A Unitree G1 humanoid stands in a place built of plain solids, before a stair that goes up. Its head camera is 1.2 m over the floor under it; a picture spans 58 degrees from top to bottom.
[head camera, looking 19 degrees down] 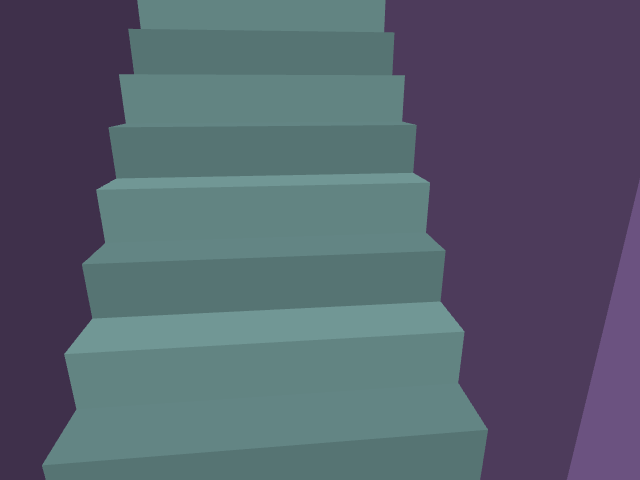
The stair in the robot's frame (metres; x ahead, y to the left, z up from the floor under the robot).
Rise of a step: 0.21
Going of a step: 0.22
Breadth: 1.30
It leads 6 degrees to the left of straight ahead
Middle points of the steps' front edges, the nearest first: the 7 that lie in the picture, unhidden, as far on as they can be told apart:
1.01 0.13 0.21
1.23 0.15 0.42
1.45 0.18 0.64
1.68 0.20 0.85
1.90 0.22 1.06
2.12 0.25 1.27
2.35 0.27 1.48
